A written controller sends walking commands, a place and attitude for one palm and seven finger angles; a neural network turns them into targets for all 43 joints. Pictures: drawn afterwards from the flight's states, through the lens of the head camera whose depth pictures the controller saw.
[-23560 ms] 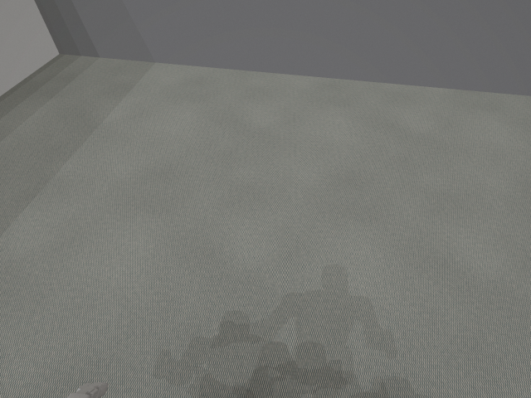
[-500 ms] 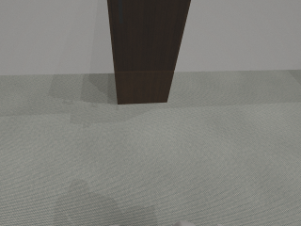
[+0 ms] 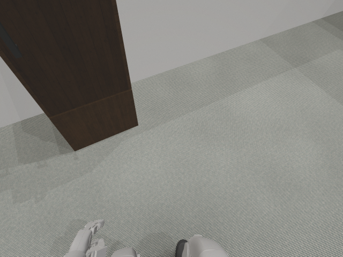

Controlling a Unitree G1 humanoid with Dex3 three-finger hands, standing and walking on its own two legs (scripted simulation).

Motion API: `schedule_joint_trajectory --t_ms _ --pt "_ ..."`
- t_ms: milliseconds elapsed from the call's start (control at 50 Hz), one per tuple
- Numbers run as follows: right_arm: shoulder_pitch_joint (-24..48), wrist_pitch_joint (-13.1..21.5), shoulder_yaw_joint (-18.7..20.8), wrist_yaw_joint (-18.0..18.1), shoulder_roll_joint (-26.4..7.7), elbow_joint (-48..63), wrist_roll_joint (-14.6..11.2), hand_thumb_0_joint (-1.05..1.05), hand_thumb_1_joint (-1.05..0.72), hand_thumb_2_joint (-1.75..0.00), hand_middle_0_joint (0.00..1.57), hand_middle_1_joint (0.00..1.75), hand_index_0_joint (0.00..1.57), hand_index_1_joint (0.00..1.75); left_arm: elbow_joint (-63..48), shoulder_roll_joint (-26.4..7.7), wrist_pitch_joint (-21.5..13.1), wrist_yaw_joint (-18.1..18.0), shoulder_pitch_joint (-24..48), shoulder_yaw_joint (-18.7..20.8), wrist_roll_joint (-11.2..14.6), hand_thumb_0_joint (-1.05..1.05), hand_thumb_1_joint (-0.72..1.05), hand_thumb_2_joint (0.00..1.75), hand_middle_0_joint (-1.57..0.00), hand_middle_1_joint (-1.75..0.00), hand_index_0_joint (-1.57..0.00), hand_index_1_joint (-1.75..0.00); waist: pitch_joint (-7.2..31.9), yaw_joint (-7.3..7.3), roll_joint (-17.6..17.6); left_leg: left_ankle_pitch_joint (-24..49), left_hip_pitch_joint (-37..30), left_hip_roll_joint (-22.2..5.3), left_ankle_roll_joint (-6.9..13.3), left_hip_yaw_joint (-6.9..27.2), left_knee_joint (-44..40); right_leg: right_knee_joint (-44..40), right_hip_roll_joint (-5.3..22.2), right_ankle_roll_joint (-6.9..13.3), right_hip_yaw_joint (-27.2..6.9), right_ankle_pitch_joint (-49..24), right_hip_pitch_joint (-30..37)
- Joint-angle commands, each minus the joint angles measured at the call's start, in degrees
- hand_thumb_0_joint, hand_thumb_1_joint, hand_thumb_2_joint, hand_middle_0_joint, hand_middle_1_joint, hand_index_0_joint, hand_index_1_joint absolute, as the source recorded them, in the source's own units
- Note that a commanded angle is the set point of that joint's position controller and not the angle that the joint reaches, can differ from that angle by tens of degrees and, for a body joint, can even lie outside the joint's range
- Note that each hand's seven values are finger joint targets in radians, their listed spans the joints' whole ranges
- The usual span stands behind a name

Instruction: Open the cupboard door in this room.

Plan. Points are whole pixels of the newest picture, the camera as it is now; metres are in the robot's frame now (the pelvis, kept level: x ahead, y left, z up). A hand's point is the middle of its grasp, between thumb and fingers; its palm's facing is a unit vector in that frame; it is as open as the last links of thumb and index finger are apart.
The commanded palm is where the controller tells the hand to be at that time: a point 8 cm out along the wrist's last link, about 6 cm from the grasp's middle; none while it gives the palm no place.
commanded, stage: turn to face it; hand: left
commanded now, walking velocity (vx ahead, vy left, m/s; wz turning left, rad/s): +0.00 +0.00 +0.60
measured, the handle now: (6, 35) +0.72 +0.52 +0.07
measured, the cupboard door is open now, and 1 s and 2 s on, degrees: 0 0 0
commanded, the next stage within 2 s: take the last steps up to it in 0.88 s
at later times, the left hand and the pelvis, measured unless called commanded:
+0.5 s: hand out of the picture +0.10 +0.27 -0.16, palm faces +0.23 -0.95 -0.20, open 7.4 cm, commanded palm none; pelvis +0.08 +0.07 +0.03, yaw +11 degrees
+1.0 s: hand out of the picture +0.09 +0.19 -0.13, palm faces +0.36 -0.89 -0.26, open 7.4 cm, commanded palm none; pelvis +0.07 -0.02 +0.02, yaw +21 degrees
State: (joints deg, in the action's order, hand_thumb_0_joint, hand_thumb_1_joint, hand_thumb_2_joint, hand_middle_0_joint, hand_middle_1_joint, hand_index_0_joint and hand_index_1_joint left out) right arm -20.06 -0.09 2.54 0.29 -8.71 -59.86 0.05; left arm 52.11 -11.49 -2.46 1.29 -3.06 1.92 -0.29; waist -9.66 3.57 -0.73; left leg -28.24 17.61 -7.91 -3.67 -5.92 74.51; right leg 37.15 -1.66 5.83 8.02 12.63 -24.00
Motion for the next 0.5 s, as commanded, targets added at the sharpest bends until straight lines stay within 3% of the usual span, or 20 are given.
schedule_joint_trajectory --t_ms 0,20,40,100,120,160,220,240,260,280,300,320,340,380,420,480 --pt "-2.63 0.23 0.16 0.85 -5.67 3.09 1.11 0.00 -0.90 -0.90 0.20 0.30 0.20 0.30 -0.14 -8.61 -0.84 -2.81 -7.65 2.00 -0.39 0.00 0.90 0.90 -0.20 -0.30 -0.20 -0.30 15.28 -1.83 1.54 6.69 9.76 -1.14 0.50 5.82 0.71 -15.47 17.98 4.89 -14.80 -38.42 13.17" --pt "-4.99 -0.21 -0.12 0.75 -4.86 2.24 1.04 0.00 -0.90 -0.90 0.20 0.30 0.20 0.30 0.14 -7.76 -0.95 -3.01 -5.35 1.59 -0.70 0.00 0.90 0.90 -0.20 -0.30 -0.20 -0.30 15.24 -0.06 0.18 6.54 6.34 -1.02 0.37 5.77 -4.45 -16.13 16.88 4.38 -11.52 -34.82 9.79" --pt "-6.22 -0.76 -0.58 0.72 -3.82 1.71 0.87 0.00 -0.90 -0.90 0.20 0.30 0.20 0.30 0.02 -6.97 -0.89 -2.97 -4.16 1.06 -0.56 0.00 0.90 0.90 -0.20 -0.30 -0.20 -0.30 15.84 0.76 -1.92 7.04 4.08 -0.45 0.27 4.97 -8.50 -16.63 15.54 3.90 -8.83 -31.50 7.46" --pt "-2.17 -1.19 -1.14 0.49 -3.16 2.65 0.36 0.00 -0.90 -0.90 0.20 0.30 0.20 0.30 0.55 -5.96 -0.31 -2.48 -3.81 0.36 -0.33 0.00 0.90 0.90 -0.20 -0.30 -0.20 -0.30 12.00 -0.55 -6.53 9.42 1.95 1.16 0.44 3.70 -18.34 -20.26 14.57 2.77 -7.07 -18.08 3.79" --pt "-0.90 -0.90 -1.03 0.27 -3.25 3.06 0.34 0.00 -0.90 -0.90 0.20 0.30 0.20 0.30 1.30 -6.44 -0.15 -2.55 -3.71 0.63 -0.62 0.00 0.90 0.90 -0.20 -0.30 -0.20 -0.30 11.21 -0.86 -7.43 9.22 1.99 1.25 0.46 3.62 -21.62 -20.18 15.57 3.00 -7.08 -16.09 4.86" --pt "4.02 -0.53 -0.78 -0.09 -4.13 4.45 0.32 0.00 -0.90 -0.90 0.20 0.30 0.20 0.30 1.70 -7.42 0.35 -2.47 -5.84 1.19 -0.64 0.00 0.90 0.90 -0.20 -0.30 -0.20 -0.30 9.39 -3.13 -8.12 8.31 3.20 2.43 0.54 2.58 -26.43 -19.39 17.03 3.12 -7.57 -15.43 8.07" --pt "7.06 -0.50 -0.16 -0.60 -5.15 5.38 0.56 0.00 -0.90 -0.90 0.20 0.30 0.20 0.30 2.69 -8.94 1.13 -2.74 -7.86 1.96 -0.74 0.00 0.90 0.90 -0.20 -0.30 -0.20 -0.30 8.18 -3.89 -5.67 9.97 1.21 2.81 0.90 1.84 -33.81 -15.82 19.25 1.96 -6.73 -13.75 10.18" --pt "6.36 -0.45 0.02 -0.77 -5.71 5.45 0.75 0.00 -0.90 -0.90 0.20 0.30 0.20 0.30 2.38 -9.31 1.44 -2.86 -7.97 2.20 -0.58 0.00 0.90 0.90 -0.20 -0.30 -0.20 -0.30 8.24 -3.32 -4.15 13.30 -1.74 2.85 1.14 1.46 -38.37 -13.19 18.92 0.36 -5.11 -11.11 9.37" --pt "5.18 -0.35 0.34 -1.01 -6.95 5.17 0.89 0.00 -0.90 -0.90 0.20 0.30 0.20 0.30 2.34 -8.96 1.93 -2.85 -8.71 2.22 -0.40 0.00 0.90 0.90 -0.20 -0.30 -0.20 -0.30 9.05 -2.83 -0.30 19.01 -6.38 2.19 1.80 2.63 -44.07 -8.55 17.38 -2.17 -3.14 -6.57 6.92" --pt "3.44 0.00 1.19 -1.07 -10.66 5.62 1.26 0.00 -0.90 -0.90 0.20 0.30 0.20 0.30 1.71 -6.74 2.46 -2.76 -10.51 2.19 -0.25 0.00 0.90 0.90 -0.20 -0.30 -0.20 -0.30 9.94 -2.42 10.57 29.16 -9.47 -5.82 5.67 14.81 -49.98 0.31 11.75 -6.06 0.76 4.27 1.53" --pt "1.86 -0.08 2.01 -0.76 -14.81 6.32 1.59 0.00 -0.90 -0.90 0.20 0.30 0.20 0.30 0.01 -4.44 2.67 -2.62 -10.16 1.47 0.08 0.00 0.90 0.90 -0.20 -0.30 -0.20 -0.30 9.51 -1.73 19.94 40.73 -10.34 -15.76 12.87 27.98 -56.56 12.62 6.15 -9.35 1.92 22.00 -4.31" --pt "0.59 -0.21 2.41 -0.04 -16.10 5.38 1.61 0.00 -0.90 -0.90 0.20 0.30 0.20 0.30 -0.38 -5.67 3.19 -3.17 -7.52 1.20 -0.52 0.00 0.90 0.90 -0.20 -0.30 -0.20 -0.30 11.26 -0.40 20.00 40.06 -8.14 -16.42 15.08 31.57 -58.05 20.42 6.13 -8.96 -4.26 25.54 -4.11" --pt "1.77 -0.23 2.30 0.38 -14.85 5.66 1.72 0.00 -0.90 -0.90 0.20 0.30 0.20 0.30 -0.44 -5.94 3.10 -3.03 -5.94 1.87 -0.63 0.00 0.90 0.90 -0.20 -0.30 -0.20 -0.30 10.77 -1.00 14.45 38.02 -8.39 -14.38 15.40 30.17 -57.38 24.89 6.37 -8.72 -6.65 22.38 -6.43" --pt "5.65 0.23 1.85 0.61 -12.93 6.89 1.50 0.00 -0.90 -0.90 0.20 0.30 0.20 0.30 0.72 -5.87 2.73 -2.39 -6.97 2.29 -0.68 0.00 0.90 0.90 -0.20 -0.30 -0.20 -0.30 12.12 -2.96 8.38 37.06 -10.73 -9.78 13.89 23.00 -56.12 27.64 6.70 -9.20 -7.76 14.78 -8.01" --pt "6.20 0.69 1.78 0.69 -12.33 7.16 1.08 0.00 -0.90 -0.90 0.20 0.30 0.20 0.30 1.60 -5.73 2.69 -2.11 -7.83 2.25 -0.60 0.00 0.90 0.90 -0.20 -0.30 -0.20 -0.30 14.13 -3.23 5.34 40.57 -12.82 -7.45 12.71 18.37 -55.86 27.39 6.81 -9.87 -7.50 10.96 -7.37" --pt "4.85 0.77 2.08 0.71 -12.07 6.64 0.92 0.00 -0.90 -0.90 0.20 0.30 0.20 0.30 2.17 -5.84 3.24 -2.39 -8.53 2.38 -0.68 0.00 0.90 0.90 -0.20 -0.30 -0.20 -0.30 15.10 -2.82 5.78 42.07 -14.19 -6.29 12.30 17.22 -56.18 26.79 6.93 -10.85 -7.82 9.00 -6.82"
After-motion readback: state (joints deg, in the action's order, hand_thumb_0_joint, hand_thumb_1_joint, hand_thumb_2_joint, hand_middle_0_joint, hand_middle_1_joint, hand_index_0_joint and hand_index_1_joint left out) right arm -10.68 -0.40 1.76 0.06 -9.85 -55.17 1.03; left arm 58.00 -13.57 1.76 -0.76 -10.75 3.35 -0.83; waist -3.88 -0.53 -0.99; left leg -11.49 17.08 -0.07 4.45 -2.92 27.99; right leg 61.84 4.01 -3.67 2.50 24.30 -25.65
